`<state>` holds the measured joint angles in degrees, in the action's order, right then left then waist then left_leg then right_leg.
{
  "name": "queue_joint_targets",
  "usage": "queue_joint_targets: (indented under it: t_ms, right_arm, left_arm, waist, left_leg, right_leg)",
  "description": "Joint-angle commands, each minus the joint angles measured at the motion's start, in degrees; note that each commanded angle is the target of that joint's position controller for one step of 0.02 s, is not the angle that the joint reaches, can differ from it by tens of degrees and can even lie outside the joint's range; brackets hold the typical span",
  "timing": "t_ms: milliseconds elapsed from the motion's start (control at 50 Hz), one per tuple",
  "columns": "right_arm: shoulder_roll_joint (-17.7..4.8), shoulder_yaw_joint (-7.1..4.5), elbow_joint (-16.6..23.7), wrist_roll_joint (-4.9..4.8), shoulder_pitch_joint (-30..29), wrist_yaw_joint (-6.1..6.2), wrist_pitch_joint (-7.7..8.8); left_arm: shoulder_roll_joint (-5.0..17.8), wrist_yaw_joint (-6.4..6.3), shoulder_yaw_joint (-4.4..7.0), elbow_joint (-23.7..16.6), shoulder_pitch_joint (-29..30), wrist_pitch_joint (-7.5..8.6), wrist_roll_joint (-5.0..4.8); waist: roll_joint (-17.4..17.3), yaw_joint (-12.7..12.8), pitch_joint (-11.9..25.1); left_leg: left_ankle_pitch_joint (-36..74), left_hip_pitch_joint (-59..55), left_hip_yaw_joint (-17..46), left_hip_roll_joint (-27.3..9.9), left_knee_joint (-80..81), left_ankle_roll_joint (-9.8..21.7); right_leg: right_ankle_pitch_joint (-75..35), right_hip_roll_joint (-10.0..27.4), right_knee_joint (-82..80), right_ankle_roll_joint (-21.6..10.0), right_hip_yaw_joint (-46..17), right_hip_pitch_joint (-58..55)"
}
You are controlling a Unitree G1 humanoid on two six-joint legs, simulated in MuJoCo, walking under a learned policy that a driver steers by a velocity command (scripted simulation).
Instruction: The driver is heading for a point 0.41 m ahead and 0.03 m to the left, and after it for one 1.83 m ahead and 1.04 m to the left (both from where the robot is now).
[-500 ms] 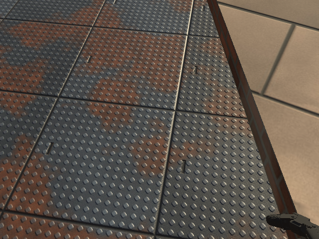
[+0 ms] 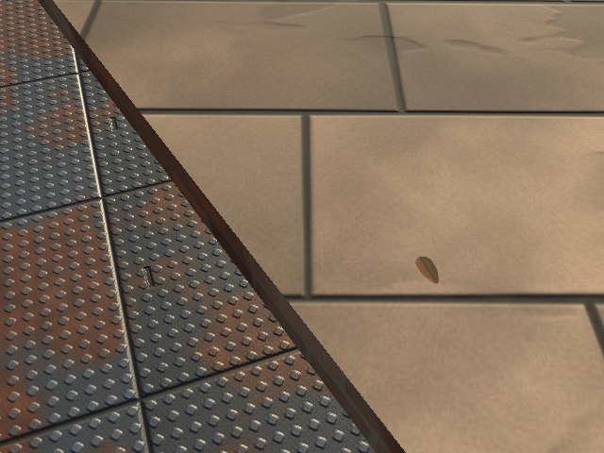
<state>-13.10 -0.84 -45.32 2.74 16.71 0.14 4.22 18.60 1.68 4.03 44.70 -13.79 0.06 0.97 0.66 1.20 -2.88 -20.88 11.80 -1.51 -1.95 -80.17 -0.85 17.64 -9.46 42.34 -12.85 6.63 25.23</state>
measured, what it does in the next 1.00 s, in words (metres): climbs, turning left: left foot, then right foot 0.15 m higher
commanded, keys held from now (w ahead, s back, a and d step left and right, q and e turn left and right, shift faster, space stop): w+e+shift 0.10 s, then w+shift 0.06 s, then w+q+shift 0.04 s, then q+shift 0.80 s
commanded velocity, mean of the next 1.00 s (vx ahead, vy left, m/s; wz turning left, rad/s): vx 0.43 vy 0.00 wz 0.29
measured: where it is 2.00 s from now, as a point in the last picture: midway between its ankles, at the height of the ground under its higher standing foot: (281, 443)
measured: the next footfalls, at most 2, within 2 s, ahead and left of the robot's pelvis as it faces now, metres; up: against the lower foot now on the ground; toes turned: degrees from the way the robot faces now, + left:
left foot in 0.34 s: +0.54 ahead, +0.10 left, +0.00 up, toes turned -10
right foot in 1.00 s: +0.68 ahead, -0.06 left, +0.15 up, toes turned +26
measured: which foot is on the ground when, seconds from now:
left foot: up 0.00-0.32, down 0.34-1.00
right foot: down 0.00-0.34, up 0.36-0.98, down 1.00-1.00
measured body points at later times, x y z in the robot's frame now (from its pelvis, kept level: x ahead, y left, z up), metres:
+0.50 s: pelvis +0.40 +0.06 +0.03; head +0.45 +0.05 +0.48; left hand +0.59 +0.29 -0.08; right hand +0.40 -0.21 -0.10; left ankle +0.50 +0.10 -0.70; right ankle +0.31 -0.05 -0.50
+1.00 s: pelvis +0.53 +0.02 +0.06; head +0.56 +0.04 +0.51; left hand +0.75 +0.27 +0.04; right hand +0.64 -0.26 -0.06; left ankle +0.50 +0.10 -0.70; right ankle +0.64 -0.07 -0.56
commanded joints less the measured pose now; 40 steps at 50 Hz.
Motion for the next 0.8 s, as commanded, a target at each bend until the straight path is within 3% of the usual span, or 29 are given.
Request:
queue_joint_targets:
  t_ms: [20,40,80,120,160,200,240,260,280,300,320,340,360,380,400,420,440,460,500,520,540,560,580,620,640,660,720,740,800]
  right_arm:
    - [-9.2,-1.0,10.0,0.99,-5.8,-0.28,2.78]
    - [-8.8,-0.68,9.6,1.86,-4.5,-0.27,1.42]
    - [-7.7,-0.15,10.3,2.19,-5.3,-0.47,-0.61]
    - [-6.3,0.71,13.3,1.49,-11.8,-1.03,-0.96]
    - [-3.6,1.88,15.0,0.07,-16.8,-1.49,-0.34]
    - [-3.1,2.05,14.8,-0.73,-18.6,-1.58,0.07]
    - [-5.0,1.36,13.7,-0.73,-18.4,-1.03,0.53]
    - [-6.4,0.99,12.9,-0.38,-15.8,-0.63,1.02]
    - [-8.3,0.16,11.1,-0.19,-10.2,-0.42,1.7]
    - [-9.8,-0.72,8.0,-0.7,-1.6,-0.28,2.24]
    - [-10.0,-1.21,2.7,-1.08,11.4,-0.07,2.29]
    - [-13.8,-1.94,-0.5,-1.03,18.2,0.07,2.28]
    - [-15.7,-2.23,-1.5,0.31,17.5,-0.56,2.06]
    - [-15.4,-3.42,-0.3,-1.39,14.9,-1.34,1.19]
    - [-14.0,-3.8,2.7,-1.92,6.1,-0.83,0.42]
    - [-9.8,-3.08,3.3,-1.47,3.6,-0.72,-0.65]
    - [-8.0,-2.22,2.0,-1.75,4.9,-0.2,-1.14]
    - [-6.5,-1.73,0.4,-2.43,6.7,0.11,-1.32]
    - [-7.4,-1.71,-1.1,-2.05,7.9,0.11,-1.06]
    - [-8.2,-1.69,-1.3,-1.42,8.9,0.24,-0.75]
    - [-9.3,-1.76,-1.1,-1.04,8.6,0.38,-0.57]
    - [-9.3,-1.63,-1.4,-0.41,9.5,0.5,-0.49]
    - [-9.1,-1.54,-1.9,-0.73,9.5,0.7,-0.68]
    - [-9.2,-1.49,-2.1,-1.13,10.3,1.32,-0.76]
    - [-8.2,-1.4,-2.3,-1.06,11.0,2.34,-1.38]
    - [-8.1,-1.63,-2.9,-1.35,12.5,2.96,-1.98]
    - [-9.0,-2.86,-2.5,-1.18,15.2,4.35,-3.27]
    - [-10.2,-3.49,-1.4,-1.74,16.0,4.49,-3.8]
    - [-9.0,-4.21,-1.0,-1.35,17.6,4.79,-5.32]
  left_arm:
    - [9.7,-1.4,2.85,-1.0,-6.7,1.44,0.0]
    - [8.5,-1.81,2.22,-1.4,-5.0,2.4,-0.14]
    - [7.8,-1.81,1.59,-1.2,-4.9,3.77,-0.81]
    - [8.4,-1.79,1.73,-0.9,-6.0,4.51,-0.61]
    - [7.8,-1.5,1.67,0.0,-7.1,4.83,-1.25]
    - [7.2,-1.0,1.32,2.0,-11.2,5.81,-1.92]
    - [7.5,-1.24,1.13,2.9,-12.1,6.33,-1.17]
    - [8.4,-1.52,1.34,2.9,-12.4,6.37,-0.19]
    - [9.3,-2.2,1.62,2.9,-11.4,6.25,0.3]
    - [10.3,-2.6,1.88,2.5,-8.4,5.82,0.85]
    - [9.3,-2.88,1.74,1.7,-3.4,5.2,1.21]
    - [4.7,-2.87,0.81,0.6,-2.8,5.09,0.69]
    - [-2.2,-2.8,-0.77,0.7,-16.7,5.11,-1.94]
    - [0.5,-3.27,-1.31,2.3,-19.1,4.79,-0.53]
    - [2.1,-3.33,-1.76,0.5,-14.0,4.58,-0.15]
    - [2.3,-3.36,-1.97,-1.5,-5.8,4.22,1.64]
    - [1.5,-2.95,-2.25,-4.6,0.5,3.57,2.78]
    - [0.2,-2.65,-2.7,-6.5,3.0,2.62,3.43]
    - [-2.6,-3.09,-3.99,-9.3,4.7,0.7,2.89]
    - [-4.6,-3.68,-4.77,-11.0,5.9,0.27,2.95]
    - [-4.9,-4.19,-5.13,-12.6,6.9,0.01,2.95]
    - [-6.1,-4.98,-5.45,-13.5,8.9,-0.04,2.7]
    - [-6.8,-5.54,-5.82,-15.3,10.5,-0.22,3.39]
    - [-6.9,-6.14,-6.07,-17.3,13.8,-0.55,3.4]
    - [-8.3,-5.97,-6.45,-18.7,16.6,-0.77,3.72]
    - [-10.1,-5.97,-7.13,-20.4,19.8,-1.14,3.8]
    - [-10.9,-6.16,-7.02,-21.2,21.0,-1.58,2.55]
    - [-10.1,-6.37,-6.94,-21.8,21.7,-1.59,1.89]
    - [-12.0,-5.69,-7.13,-23.9,25.3,-1.72,1.46]
  waist:
    - [-6.3,-0.8,-0.3]
    - [-7.1,-2.8,-1.2]
    - [-6.8,-4.0,-2.2]
    - [-5.5,-2.6,-3.8]
    - [-2.8,0.1,-2.9]
    - [0.2,3.6,-0.4]
    - [0.8,4.6,1.0]
    - [2.2,3.6,2.7]
    - [4.3,0.7,5.8]
    - [5.8,-4.4,9.6]
    - [5.7,-11.9,12.9]
    - [-4.3,-13.0,15.6]
    - [-21.7,-2.0,20.4]
    - [-11.3,-3.0,27.7]
    - [-8.1,-1.9,25.9]
    - [-2.4,-3.4,19.2]
    - [0.1,-3.4,14.5]
    - [1.7,-2.3,10.2]
    - [1.8,-0.5,6.1]
    - [-0.1,-0.7,6.7]
    - [-0.1,0.2,7.4]
    - [-3.8,-0.5,8.6]
    - [-2.6,0.4,9.0]
    - [-1.7,0.0,8.2]
    - [0.3,-0.9,8.0]
    - [-1.4,-2.2,7.6]
    - [-2.2,-4.1,9.4]
    - [-3.5,-5.1,8.8]
    - [-4.9,-6.7,7.5]
  left_leg:
    - [2.4,32.3,6.8,-3.1,-0.2,-0.4]
    - [2.6,28.6,6.7,-4.3,2.8,-1.6]
    - [2.3,24.0,4.8,-5.8,11.2,-3.7]
    - [9.5,22.0,1.7,-5.5,22.5,-4.2]
    - [22.1,15.0,-1.2,-3.0,37.7,-2.5]
    - [33.1,11.7,-2.9,-1.2,45.3,0.1]
    - [34.3,13.3,-4.5,1.6,50.2,2.7]
    - [30.0,12.8,-4.9,3.8,51.0,3.9]
    - [27.8,9.4,-3.2,4.8,53.0,5.0]
    - [29.8,3.3,-1.8,4.3,55.5,5.9]
    - [36.8,-6.9,-2.7,3.2,59.4,5.8]
    - [59.5,-19.1,3.9,-3.8,53.6,6.6]
    - [104.8,-36.5,26.8,-17.9,45.6,15.6]
    - [100.0,-39.0,30.6,-18.7,47.4,20.6]
    - [71.7,-34.1,31.5,-17.6,52.2,23.2]
    - [54.9,-24.2,28.8,-12.8,56.8,21.5]
    - [49.0,-18.0,27.2,-10.3,58.3,20.1]
    - [48.4,-10.4,25.0,-8.1,58.9,18.4]
    - [47.4,1.1,22.3,-5.6,58.8,17.2]
    - [48.5,4.2,23.4,-4.7,58.7,18.1]
    - [47.1,6.6,23.6,-3.9,59.0,18.0]
    - [46.0,5.2,26.6,-4.1,58.4,19.1]
    - [42.4,4.5,28.2,-4.0,57.4,18.4]
    - [33.7,2.9,29.2,-1.3,57.0,16.1]
    - [34.8,1.6,30.5,-1.3,57.0,15.7]
    - [33.6,-0.7,31.6,-0.4,58.1,15.5]
    - [43.1,-14.3,34.8,-2.7,55.2,16.3]
    - [47.2,-16.7,35.3,-3.8,57.7,15.9]
    - [48.3,-20.1,36.1,-4.1,58.7,16.0]
  right_leg:
    - [4.3,19.5,-30.9,-9.4,-43.1,-21.9]
    - [-1.5,16.9,-31.1,-8.6,-38.3,-16.5]
    - [-10.3,13.0,-32.2,-7.6,-31.6,-8.5]
    - [-20.9,9.9,-32.4,-6.0,-26.3,-4.8]
    - [-31.7,6.2,-31.3,-2.1,-20.6,-4.1]
    - [-38.6,8.9,-33.8,0.0,-20.3,-11.2]
    - [-53.7,10.0,-30.1,3.1,-17.7,-22.2]
    - [-66.2,11.6,-24.9,4.7,-18.2,-27.8]
    - [-69.9,12.7,-19.0,6.5,-18.4,-31.6]
    - [-70.0,12.9,-10.7,7.3,-17.2,-33.3]
    - [-64.5,10.0,3.1,8.2,-13.3,-30.3]
    - [-26.5,2.2,26.1,10.6,-9.1,-17.6]
    - [17.2,-4.0,46.8,14.1,-9.9,4.7]
    - [11.8,-0.6,52.7,13.7,-13.3,8.8]
    - [6.7,3.0,55.5,13.7,-12.5,13.9]
    - [5.9,4.2,59.3,13.5,-9.5,15.7]
    - [6.3,5.1,62.6,13.3,-9.0,19.3]
    - [6.4,6.1,62.5,13.0,-8.6,20.4]
    - [7.3,7.0,62.5,12.4,-7.9,23.6]
    - [8.7,5.8,68.3,12.4,-6.2,26.1]
    - [7.4,5.9,68.1,12.5,-6.5,27.3]
    - [8.7,4.6,78.5,12.5,-5.6,32.8]
    - [8.6,5.3,80.1,12.3,-8.1,36.2]
    - [6.7,5.6,79.2,12.3,-8.7,41.1]
    - [6.8,5.6,76.7,12.9,-9.5,41.4]
    - [8.9,5.2,73.6,13.5,-8.0,43.5]
    - [10.8,5.2,73.2,14.3,-9.7,50.2]
    - [13.7,5.9,67.3,14.4,-8.4,50.0]
    - [14.8,6.2,60.8,13.5,-8.3,48.4]
Over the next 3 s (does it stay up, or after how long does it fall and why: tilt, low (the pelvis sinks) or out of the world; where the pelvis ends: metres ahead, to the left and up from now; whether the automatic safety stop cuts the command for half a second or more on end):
stays up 0.54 0.21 0.04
